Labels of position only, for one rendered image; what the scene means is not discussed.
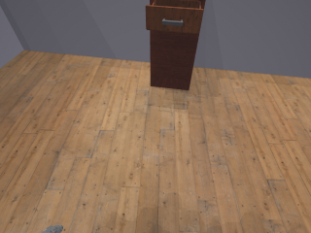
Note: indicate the cabinet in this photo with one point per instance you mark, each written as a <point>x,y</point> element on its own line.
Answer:
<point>172,56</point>

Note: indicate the handle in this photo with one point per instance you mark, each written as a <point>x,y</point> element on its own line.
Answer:
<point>172,22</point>

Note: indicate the drawer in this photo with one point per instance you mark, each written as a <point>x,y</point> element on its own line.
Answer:
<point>188,11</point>

